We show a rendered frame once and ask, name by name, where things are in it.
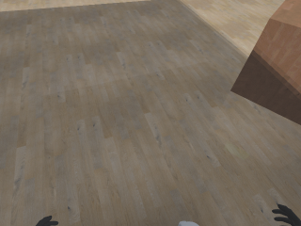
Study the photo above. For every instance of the left robot hand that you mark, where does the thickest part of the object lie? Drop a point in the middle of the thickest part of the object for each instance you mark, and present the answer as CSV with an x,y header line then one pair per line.
x,y
46,222

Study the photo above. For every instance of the right robot hand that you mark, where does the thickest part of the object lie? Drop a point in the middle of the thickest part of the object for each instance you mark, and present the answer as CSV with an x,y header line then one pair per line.
x,y
292,218

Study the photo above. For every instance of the pedestal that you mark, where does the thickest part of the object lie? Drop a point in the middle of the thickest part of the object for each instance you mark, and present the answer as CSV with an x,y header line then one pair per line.
x,y
271,76

